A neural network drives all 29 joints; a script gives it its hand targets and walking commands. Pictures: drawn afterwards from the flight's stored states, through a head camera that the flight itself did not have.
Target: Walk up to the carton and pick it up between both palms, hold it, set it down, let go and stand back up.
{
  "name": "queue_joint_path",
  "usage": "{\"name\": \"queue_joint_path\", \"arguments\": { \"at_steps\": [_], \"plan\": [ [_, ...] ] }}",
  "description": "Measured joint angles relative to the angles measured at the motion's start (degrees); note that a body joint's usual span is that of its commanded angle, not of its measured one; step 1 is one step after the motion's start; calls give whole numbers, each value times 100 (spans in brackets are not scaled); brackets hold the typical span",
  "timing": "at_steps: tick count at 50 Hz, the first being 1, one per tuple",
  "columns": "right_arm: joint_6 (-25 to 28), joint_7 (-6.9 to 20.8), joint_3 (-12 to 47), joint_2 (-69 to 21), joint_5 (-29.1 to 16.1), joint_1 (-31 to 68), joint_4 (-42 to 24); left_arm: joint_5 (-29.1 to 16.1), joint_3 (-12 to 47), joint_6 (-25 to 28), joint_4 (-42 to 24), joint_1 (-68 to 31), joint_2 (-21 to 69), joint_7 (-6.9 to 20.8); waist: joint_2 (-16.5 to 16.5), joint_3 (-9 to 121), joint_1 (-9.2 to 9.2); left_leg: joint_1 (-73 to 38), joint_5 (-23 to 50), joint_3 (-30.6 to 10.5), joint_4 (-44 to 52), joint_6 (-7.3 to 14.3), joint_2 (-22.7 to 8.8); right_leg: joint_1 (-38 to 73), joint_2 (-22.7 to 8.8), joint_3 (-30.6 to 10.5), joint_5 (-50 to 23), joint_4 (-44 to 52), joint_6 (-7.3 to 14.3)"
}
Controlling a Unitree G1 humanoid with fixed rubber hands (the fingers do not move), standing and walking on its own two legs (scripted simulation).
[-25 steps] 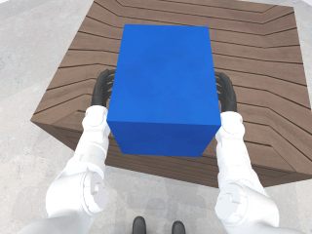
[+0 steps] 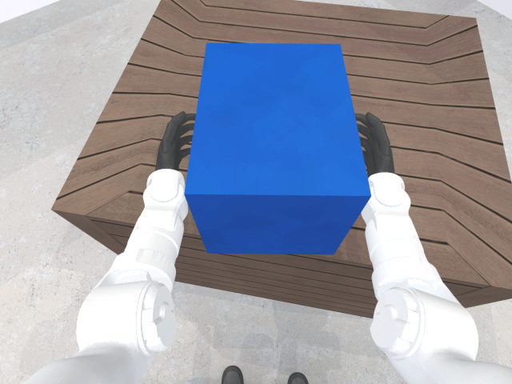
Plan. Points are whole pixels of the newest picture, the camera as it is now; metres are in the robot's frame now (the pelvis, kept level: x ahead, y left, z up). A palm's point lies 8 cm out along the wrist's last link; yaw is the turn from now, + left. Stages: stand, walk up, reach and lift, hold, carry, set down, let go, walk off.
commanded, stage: set down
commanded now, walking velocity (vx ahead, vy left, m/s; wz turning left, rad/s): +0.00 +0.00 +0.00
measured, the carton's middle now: (271, 151) +0.50 -0.03 -0.02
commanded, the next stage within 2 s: none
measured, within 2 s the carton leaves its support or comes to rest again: rests again in 0.02 s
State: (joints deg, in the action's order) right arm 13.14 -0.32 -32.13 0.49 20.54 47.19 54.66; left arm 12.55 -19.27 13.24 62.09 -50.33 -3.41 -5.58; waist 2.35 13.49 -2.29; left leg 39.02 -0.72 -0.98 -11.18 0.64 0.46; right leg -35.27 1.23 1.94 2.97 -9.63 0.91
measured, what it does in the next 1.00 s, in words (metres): stands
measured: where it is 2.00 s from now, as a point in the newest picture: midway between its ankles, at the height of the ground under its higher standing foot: outside the picture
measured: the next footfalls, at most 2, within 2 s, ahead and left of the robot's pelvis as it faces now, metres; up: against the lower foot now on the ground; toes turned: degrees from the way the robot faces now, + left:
none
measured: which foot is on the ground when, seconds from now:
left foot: down 0.00-1.00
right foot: down 0.00-1.00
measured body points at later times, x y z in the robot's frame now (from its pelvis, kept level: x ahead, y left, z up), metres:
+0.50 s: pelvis -0.03 +0.01 +0.00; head +0.05 +0.02 +0.44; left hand +0.47 +0.18 +0.10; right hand +0.42 -0.24 +0.09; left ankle +0.01 +0.11 -0.74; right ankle -0.03 -0.11 -0.74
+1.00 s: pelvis -0.03 -0.01 -0.01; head +0.03 +0.01 +0.44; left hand +0.48 +0.18 +0.16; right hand +0.44 -0.25 +0.16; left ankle +0.01 +0.11 -0.74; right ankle -0.03 -0.11 -0.74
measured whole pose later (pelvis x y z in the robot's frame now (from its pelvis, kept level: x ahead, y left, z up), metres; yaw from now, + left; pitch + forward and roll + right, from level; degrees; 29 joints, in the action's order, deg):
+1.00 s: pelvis -0.03 -0.01 -0.01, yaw -3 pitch +20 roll -1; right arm -2.9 -2.4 6.9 20.8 -25.9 63.7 69.7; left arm -21.1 4.9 -0.2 70.6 -65.5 -22.7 -2.4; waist -0.9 14.4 -2.3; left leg 37.7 -6.8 1.4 -24.5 -0.1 -2.0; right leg -34.8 3.1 0.2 7.4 -22.3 1.6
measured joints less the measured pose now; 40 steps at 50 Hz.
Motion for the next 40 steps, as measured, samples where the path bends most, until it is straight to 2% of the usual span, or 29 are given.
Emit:
{"name": "queue_joint_path", "arguments": {
  "at_steps": [5, 11, 13, 15, 19, 24, 29, 32, 37, 40],
  "plan": [
    [218, -307, 1347, 603, -1437, 493, 1081, -768, 504, 317, 949, -425, -433, 6, 10, 223, 105, 372, -196, 187, -420, 10, -88, -424, 75, -197, 95, -383, -5],
    [428, -466, 2293, 997, -2500, 884, 1918, -1588, 917, 635, 1918, -856, -715, 197, -71, 542, 102, 746, -283, 289, -700, 38, -99, -884, 84, -314, 213, -783, -41],
    [406, -465, 2524, 1091, -2776, 1001, 2083, -1792, 1033, 697, 2041, -989, -801, 221, -122, 510, 64, 788, -287, 306, -761, 46, -98, -933, 83, -332, 217, -849, -45],
    [377, -502, 2703, 1168, -3025, 913, 1837, -1781, 999, 667, 1693, -931, -848, 225, -214, 334, 70, 634, -277, 359, -737, 21, -113, -799, 94, -386, 179, -825, -50],
    [173, -504, 2842, 1315, -3345, 625, 1448, -1884, 1135, 431, 1107, -683, -969, 180, -288, 449, 74, 548, -259, 395, -728, 56, -139, -638, 112, -409, 58, -629, -68],
    [-439, -264, 3035, 1665, -3674, 689, 1564, -2429, 1725, -229, 911, -731, -1231, 67, -247, 439, 134, 289, -349, 368, -893, 41, -170, -264, 136, -379, 16, -552, -71],
    [-935, -74, 3225, 2028, -3945, 1201, 1799, -3192, 2482, -675, 1095, -1200, -1510, 113, -182, 194, 117, 94, -474, 292, -1194, 40, -162, -80, 128, -283, 205, -926, -66],
    [-1111, 13, 3421, 2147, -4114, 1598, 2018, -3501, 2809, -821, 1323, -1490, -1601, 154, -162, 153, 72, 122, -534, 270, -1365, 38, -164, -141, 125, -244, 315, -1175, -51],
    [-1286, 70, 3713, 2193, -4320, 2058, 2334, -3679, 2964, -960, 1592, -1757, -1638, 189, -184, 75, -2, 147, -606, 276, -1536, 20, -191, -223, 139, -223, 435, -1447, -29],
    [-1348, 37, 3805, 2173, -4387, 2065, 2277, -3670, 2885, -992, 1589, -1771, -1661, 194, -242, 80, -31, 156, -618, 291, -1543, -4, -211, -267, 154, -229, 465, -1507, -15]
  ]
}}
